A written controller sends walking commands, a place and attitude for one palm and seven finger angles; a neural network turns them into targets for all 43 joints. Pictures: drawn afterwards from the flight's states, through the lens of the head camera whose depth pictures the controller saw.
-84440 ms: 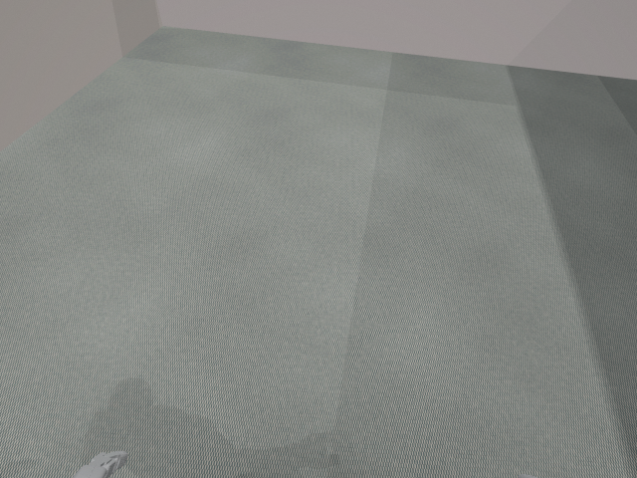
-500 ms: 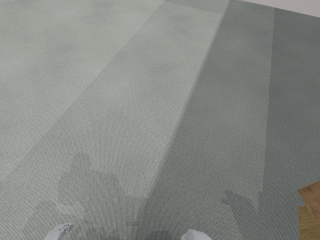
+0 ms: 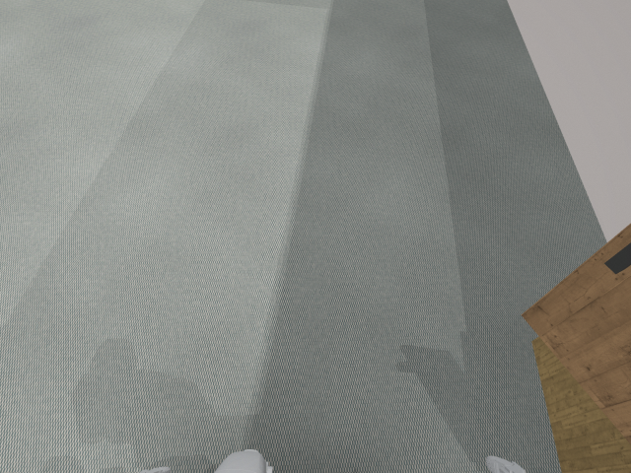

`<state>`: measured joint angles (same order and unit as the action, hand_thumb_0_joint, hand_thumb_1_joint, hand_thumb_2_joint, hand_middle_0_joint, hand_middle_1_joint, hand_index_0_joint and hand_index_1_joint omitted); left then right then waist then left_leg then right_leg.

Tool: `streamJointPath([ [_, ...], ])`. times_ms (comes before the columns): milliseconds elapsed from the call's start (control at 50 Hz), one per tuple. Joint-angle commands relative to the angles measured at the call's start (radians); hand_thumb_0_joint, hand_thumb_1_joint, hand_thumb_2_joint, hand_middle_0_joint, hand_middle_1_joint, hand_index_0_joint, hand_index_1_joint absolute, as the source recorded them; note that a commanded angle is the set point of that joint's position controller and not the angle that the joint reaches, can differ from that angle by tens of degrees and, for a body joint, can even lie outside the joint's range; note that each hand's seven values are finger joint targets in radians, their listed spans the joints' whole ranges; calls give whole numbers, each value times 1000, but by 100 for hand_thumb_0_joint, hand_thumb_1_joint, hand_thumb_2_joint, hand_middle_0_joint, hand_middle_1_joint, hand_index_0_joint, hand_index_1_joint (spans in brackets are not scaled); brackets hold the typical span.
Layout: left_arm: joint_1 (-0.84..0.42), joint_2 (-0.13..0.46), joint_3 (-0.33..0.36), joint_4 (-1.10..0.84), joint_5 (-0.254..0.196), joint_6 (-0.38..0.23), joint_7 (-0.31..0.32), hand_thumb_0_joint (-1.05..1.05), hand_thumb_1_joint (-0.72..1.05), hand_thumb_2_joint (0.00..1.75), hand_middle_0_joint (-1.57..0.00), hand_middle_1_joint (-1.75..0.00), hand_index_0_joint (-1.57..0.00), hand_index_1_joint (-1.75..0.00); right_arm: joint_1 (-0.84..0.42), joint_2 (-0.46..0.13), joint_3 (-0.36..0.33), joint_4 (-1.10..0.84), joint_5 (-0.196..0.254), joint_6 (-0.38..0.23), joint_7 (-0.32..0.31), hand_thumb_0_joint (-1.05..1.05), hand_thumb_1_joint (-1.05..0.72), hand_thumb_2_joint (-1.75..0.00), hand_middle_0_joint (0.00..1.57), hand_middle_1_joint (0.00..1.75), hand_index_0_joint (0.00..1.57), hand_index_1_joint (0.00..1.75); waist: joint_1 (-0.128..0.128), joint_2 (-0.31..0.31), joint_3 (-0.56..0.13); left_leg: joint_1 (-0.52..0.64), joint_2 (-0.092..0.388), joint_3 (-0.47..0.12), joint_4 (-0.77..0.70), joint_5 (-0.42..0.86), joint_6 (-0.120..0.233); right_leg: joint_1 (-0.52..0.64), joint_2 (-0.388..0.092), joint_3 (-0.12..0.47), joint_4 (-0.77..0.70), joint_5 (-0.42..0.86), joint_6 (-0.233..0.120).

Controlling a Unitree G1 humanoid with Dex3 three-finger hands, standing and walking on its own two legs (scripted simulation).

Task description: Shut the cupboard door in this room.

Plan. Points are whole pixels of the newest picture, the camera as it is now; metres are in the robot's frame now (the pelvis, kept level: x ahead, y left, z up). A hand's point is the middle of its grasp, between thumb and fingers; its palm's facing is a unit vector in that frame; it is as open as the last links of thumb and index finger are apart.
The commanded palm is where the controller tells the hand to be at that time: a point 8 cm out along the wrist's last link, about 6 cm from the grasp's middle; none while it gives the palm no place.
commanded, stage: turn to face it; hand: left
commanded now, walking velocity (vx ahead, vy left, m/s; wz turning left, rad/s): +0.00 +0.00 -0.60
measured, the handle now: out of the picture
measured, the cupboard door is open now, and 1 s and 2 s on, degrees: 33 33 33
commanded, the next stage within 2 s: take the last steps up to it in 1.62 s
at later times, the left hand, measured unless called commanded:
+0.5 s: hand (211, 422) +0.19 +0.17 -0.16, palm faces -0.33 -0.91 -0.25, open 7.4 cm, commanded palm none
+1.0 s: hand (238, 407) +0.22 +0.13 -0.18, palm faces -0.53 -0.82 -0.20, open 7.4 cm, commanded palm none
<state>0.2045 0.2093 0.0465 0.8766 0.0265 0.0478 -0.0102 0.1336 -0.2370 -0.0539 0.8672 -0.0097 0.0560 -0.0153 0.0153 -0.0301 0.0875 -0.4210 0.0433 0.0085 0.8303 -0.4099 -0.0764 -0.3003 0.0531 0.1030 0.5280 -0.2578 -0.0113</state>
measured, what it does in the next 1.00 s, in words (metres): steps on the spot, turning right: left foot, then right foot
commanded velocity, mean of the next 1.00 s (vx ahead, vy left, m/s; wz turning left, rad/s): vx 0.00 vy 0.00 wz -0.60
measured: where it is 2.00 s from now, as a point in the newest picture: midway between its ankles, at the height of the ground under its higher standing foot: outside the picture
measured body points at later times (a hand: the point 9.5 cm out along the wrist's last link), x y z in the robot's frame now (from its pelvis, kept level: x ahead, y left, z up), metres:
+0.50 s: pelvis +0.01 +0.00 -0.01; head +0.05 -0.02 +0.44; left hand +0.21 +0.21 -0.14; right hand -0.05 -0.25 -0.15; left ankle +0.01 +0.13 -0.73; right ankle -0.03 -0.11 -0.73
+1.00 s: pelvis +0.04 +0.00 -0.01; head +0.10 +0.00 +0.44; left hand +0.25 +0.18 -0.16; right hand -0.01 -0.27 -0.12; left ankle +0.10 +0.10 -0.74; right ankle -0.04 -0.09 -0.70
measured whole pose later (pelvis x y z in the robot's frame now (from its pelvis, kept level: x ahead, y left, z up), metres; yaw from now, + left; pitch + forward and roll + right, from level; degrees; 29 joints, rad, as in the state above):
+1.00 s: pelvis +0.04 +0.00 -0.01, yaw -36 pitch +2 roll +0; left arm 0.19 0.27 0.07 0.90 0.01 0.07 -0.01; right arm 0.16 -0.20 -0.02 0.85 -0.02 0.02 -0.02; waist 0.02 -0.07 0.07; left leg -0.31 0.05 0.08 0.59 -0.32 0.01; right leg -0.42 0.06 0.10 0.86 -0.49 0.02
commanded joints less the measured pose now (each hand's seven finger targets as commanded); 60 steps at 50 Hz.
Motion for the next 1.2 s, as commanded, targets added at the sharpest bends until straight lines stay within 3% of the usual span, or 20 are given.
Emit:
streamJointPath([
  [0, -62, 194, 70, -88, -9, -14, 16, 0, 90, 90, -20, -30, -20, -30, 144, -101, -16, -41, 9, -56, -20, 0, -90, -90, 20, 30, 20, 30, -66, -67, -194, 288, 2, -7, -418, 198, 15, -26, -170, 219, 4, 306, -79],
  [40, -14, 114, 48, -108, -19, -11, 4, 0, 90, 90, -20, -30, -20, -30, 162, -252, -40, -57, -7, -63, -26, 0, -90, -90, 20, 30, 20, 30, -54, 366, -211, 426, 414, -364, -532, 464, 174, -277, 11, -44, 399, -364, 38],
  [60, -36, 143, 54, -108, -9, -5, 1, 0, 90, 90, -20, -30, -20, -30, 155, -244, -31, -68, -19, -54, -29, 0, -90, -90, 20, 30, 20, 30, -64, 272, -173, 329, 445, -350, -515, 517, 241, -258, -30, -22, 557, -373, 39],
  [140, -19, 137, 67, -66, -3, 10, -23, 0, 90, 90, -20, -30, -20, -30, 56, -153, -6, -90, -18, -63, -39, 0, -90, -90, 20, 30, 20, 30, -9, 218, -106, 318, 288, -53, -454, 741, 189, -299, -74, -69, 699, -212, 75],
  [380, -121, 86, 45, -93, -5, 7, -35, 0, 90, 90, -20, -30, -20, -30, 155, -183, -40, -16, -22, -54, -18, 0, -90, -90, 20, 30, 20, 30, -62, 255, -122, 385, 317, 107, -390, 680, 190, -154, -74, -201, 275, -165, 54],
  [440, -56, 110, 48, -77, -6, -6, -30, 0, 90, 90, -20, -30, -20, -30, 131, -198, -47, -14, -16, -50, -10, 0, -90, -90, 20, 30, 20, 30, -21, 227, -140, 318, 311, 149, -281, 636, 136, 14, -55, -217, 56, -29, 24],
  [460, 37, 144, 57, -52, -4, -13, -26, 0, 90, 90, -20, -30, -20, -30, 101, -198, -47, -24, -9, -50, -6, 0, -90, -90, 20, 30, 20, 30, 35, 161, -175, 238, 281, 193, -153, 553, 92, 161, -74, -190, -64, 112, 3],
  [480, 117, 253, 75, -30, 6, -30, -12, 0, 90, 90, -20, -30, -20, -30, 99, -131, -34, -51, 2, -46, 1, 0, -90, -90, 20, 30, 20, 30, 71, -132, -221, 16, 170, 235, 77, 226, 31, 356, -273, 79, -149, 341, -75],
  [500, 152, 322, 87, -11, -5, -32, 5, 0, 90, 90, -20, -30, -20, -30, 35, -88, -16, -98, 0, -38, -1, 0, -90, -90, 20, 30, 20, 30, 85, -282, -193, -183, 41, 161, 287, -263, -2, 353, -446, 310, -145, 703, -185],
  [540, 75, 274, 83, -37, -9, -22, 27, 0, 90, 90, -20, -30, -20, -30, 15, -105, -16, -94, 2, -16, -12, 0, -90, -90, 20, 30, 20, 30, 51, -191, -121, -225, 83, -1, 403, -163, 13, 217, -410, 264, -198, 422, -215],
  [640, -72, 207, 56, -82, -6, -34, 22, 0, 90, 90, -20, -30, -20, -30, 82, -104, -17, -38, -8, -17, 2, 0, -90, -90, 20, 30, 20, 30, -33, -116, -130, -120, 67, 10, 293, 33, -16, 118, -267, 96, -174, 374, -150],
  [780, -4, 230, 70, -64, 0, -31, 16, 0, 90, 90, -20, -30, -20, -30, 26, -85, -14, -74, -1, -29, -5, 0, -90, -90, 20, 30, 20, 30, 4, -106, -158, -75, 11, 16, 31, -12, -17, 169, -266, 216, -135, 408, -185],
  [860, -55, 224, 73, -67, -6, -21, 17, 0, 90, 90, -20, -30, -20, -30, 112, -86, -13, -56, 7, -44, -15, 0, -90, -90, 20, 30, 20, 30, -45, -121, -174, 152, -19, 13, -295, 124, 2, 52, -226, 255, -46, 413, -125],
  [880, -72, 199, 66, -75, -14, -16, 15, 0, 90, 90, -20, -30, -20, -30, 154, -114, -16, -40, 6, -54, -18, 0, -90, -90, 20, 30, 20, 30, -66, -56, -192, 290, 15, 0, -431, 218, 10, -30, -163, 202, 16, 329, -72],
  [900, -35, 136, 54, -88, -25, -12, 10, 0, 90, 90, -20, -30, -20, -30, 168, -199, -28, -39, -7, -66, -22, 0, -90, -90, 20, 30, 20, 30, -59, 185, -224, 418, 228, -201, -529, 319, 74, -179, -23, 87, 172, 39, -9],
  [920, -30, 120, 48, -101, -21, -14, 4, 0, 90, 90, -20, -30, -20, -30, 180, -258, -37, -51, -13, -61, -26, 0, -90, -90, 20, 30, 20, 30, -59, 351, -202, 421, 422, -346, -526, 530, 185, -278, 15, -51, 408, -360, 36],
  [940, -50, 154, 49, -101, -12, -12, 3, 0, 90, 90, -20, -30, -20, -30, 175, -244, -29, -61, -18, -54, -24, 0, -90, -90, 20, 30, 20, 30, -66, 237, -169, 332, 442, -322, -498, 569, 239, -243, -33, -25, 553, -362, 34],
  [980, -28, 151, 66, -71, -2, -4, -9, 0, 90, 90, -20, -30, -20, -30, 101, -182, -14, -74, -23, -63, -35, 0, -90, -90, 20, 30, 20, 30, -23, 249, -142, 322, 358, -190, -475, 737, 221, -292, -54, -39, 676, -283, 62],
  [1040, -51, 129, 56, -68, -9, 3, -26, 0, 90, 90, -20, -30, -20, -30, 91, -161, -10, -76, -21, -60, -36, 0, -90, -90, 20, 30, 20, 30, -27, 230, -124, 371, 286, -16, -423, 800, 199, -290, -75, -96, 630, -233, 70],
  [1180, -101, 90, 45, -82, -8, 4, -34, 0, 90, 90, -20, -30, -20, -30, 134, -193, -32, -32, -23, -50, -19, 0, -90, -90, 20, 30, 20, 30, -53, 264, -122, 346, 301, 77, -403, 665, 188, -147, -67, -189, 314, -173, 53],
])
